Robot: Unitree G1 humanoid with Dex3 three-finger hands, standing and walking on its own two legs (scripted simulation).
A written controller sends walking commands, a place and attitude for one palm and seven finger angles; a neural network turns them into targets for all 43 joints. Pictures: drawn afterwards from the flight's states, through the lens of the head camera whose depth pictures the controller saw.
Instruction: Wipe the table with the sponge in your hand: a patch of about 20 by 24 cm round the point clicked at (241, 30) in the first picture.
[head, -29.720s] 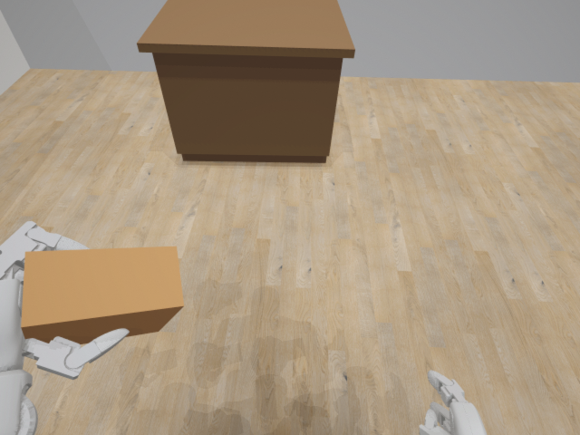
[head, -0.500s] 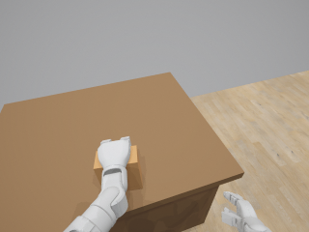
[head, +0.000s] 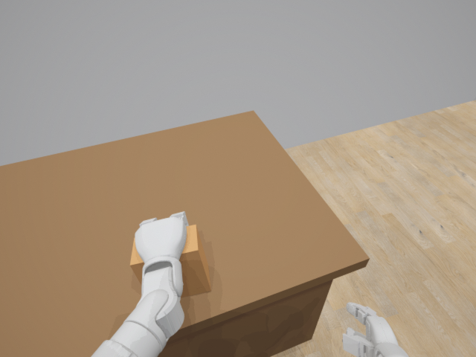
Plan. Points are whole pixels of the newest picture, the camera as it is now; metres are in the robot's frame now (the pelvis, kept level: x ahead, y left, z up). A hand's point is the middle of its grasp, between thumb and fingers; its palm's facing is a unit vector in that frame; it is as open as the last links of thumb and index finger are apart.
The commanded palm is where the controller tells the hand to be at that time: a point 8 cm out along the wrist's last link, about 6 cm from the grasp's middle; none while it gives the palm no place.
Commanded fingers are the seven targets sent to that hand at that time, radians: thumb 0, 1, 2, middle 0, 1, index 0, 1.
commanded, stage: slide back across to the middle lane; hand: left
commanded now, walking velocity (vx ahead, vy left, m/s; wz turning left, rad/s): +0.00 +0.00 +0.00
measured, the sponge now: (176, 271) +0.29 +0.17 -0.05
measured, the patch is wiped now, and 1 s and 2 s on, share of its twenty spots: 1.00 1.00 1.00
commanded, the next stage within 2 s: wipe forward along the middle lane in 0.38 s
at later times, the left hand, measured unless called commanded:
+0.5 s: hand (137, 269) +0.26 +0.23 +0.01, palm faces -0.03 -0.11 -0.99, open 10.7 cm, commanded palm +0.23 +0.22 +0.05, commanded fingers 0.00 0.10 1.30 -1.20 -1.60 -1.20 -1.60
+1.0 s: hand (137, 249) +0.30 +0.25 +0.01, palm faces -0.06 -0.03 -1.00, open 10.7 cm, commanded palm +0.28 +0.24 +0.03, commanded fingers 0.00 0.10 1.30 -1.20 -1.60 -1.20 -1.60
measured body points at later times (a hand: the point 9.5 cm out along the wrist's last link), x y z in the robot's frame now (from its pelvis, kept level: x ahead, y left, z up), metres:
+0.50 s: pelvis +0.00 +0.01 +0.00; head -0.02 -0.02 +0.45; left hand +0.26 +0.23 +0.06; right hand +0.25 -0.20 -0.08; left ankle +0.02 +0.13 -0.73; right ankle +0.00 -0.09 -0.73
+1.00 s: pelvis -0.01 +0.01 +0.00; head -0.01 -0.02 +0.44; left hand +0.30 +0.24 +0.06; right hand +0.19 -0.21 -0.12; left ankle +0.02 +0.13 -0.73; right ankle +0.00 -0.09 -0.73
